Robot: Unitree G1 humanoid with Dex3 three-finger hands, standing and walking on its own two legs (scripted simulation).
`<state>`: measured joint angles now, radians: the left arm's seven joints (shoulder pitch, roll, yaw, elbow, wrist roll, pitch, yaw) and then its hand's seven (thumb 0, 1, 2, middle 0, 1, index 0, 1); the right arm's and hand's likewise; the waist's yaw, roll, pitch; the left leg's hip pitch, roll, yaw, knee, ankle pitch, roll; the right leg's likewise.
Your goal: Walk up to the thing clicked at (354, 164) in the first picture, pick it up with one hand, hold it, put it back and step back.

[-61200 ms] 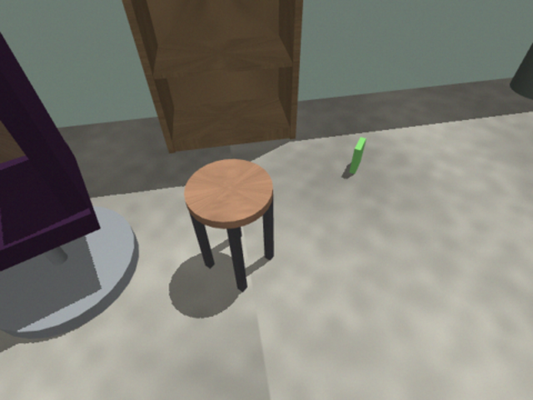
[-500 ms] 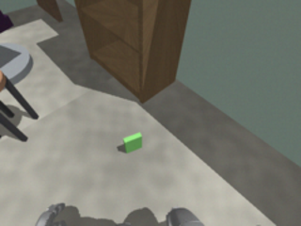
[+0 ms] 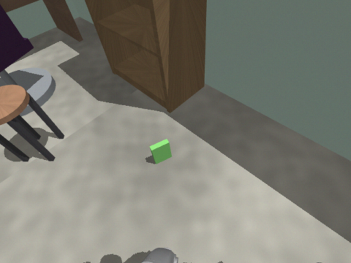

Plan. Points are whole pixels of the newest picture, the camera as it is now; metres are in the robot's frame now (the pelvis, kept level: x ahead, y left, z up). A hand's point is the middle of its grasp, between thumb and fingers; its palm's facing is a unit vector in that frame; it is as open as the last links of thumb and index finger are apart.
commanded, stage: step back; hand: left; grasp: from the side
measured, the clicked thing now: (161, 151) +0.81 +0.21 -0.68
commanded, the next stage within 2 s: stand in 1.66 s
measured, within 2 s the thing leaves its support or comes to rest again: neither
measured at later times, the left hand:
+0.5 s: hand out of the picture -0.10 +0.24 -0.17, palm faces -0.02 -0.92 -0.38, open 7.3 cm
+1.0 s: hand out of the picture -0.17 +0.25 -0.14, palm faces +0.03 -0.92 -0.38, open 7.3 cm
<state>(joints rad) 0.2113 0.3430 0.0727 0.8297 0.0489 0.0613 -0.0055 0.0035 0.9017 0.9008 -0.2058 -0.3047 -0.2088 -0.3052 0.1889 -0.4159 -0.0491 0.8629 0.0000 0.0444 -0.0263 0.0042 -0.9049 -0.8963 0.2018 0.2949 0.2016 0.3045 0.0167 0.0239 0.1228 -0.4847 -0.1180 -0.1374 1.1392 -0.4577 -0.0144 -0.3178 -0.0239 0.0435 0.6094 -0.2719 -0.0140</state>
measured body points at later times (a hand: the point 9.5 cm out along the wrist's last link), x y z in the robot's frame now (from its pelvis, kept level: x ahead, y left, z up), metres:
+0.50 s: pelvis -0.17 -0.03 -0.02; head -0.12 -0.02 +0.43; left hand -0.10 +0.29 -0.14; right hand -0.02 -0.34 -0.11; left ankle -0.08 +0.12 -0.73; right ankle -0.22 -0.16 -0.73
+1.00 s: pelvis -0.23 -0.03 +0.00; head -0.22 -0.03 +0.45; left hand -0.17 +0.29 -0.11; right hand -0.17 -0.33 -0.12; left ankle -0.23 +0.09 -0.73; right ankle -0.21 -0.16 -0.70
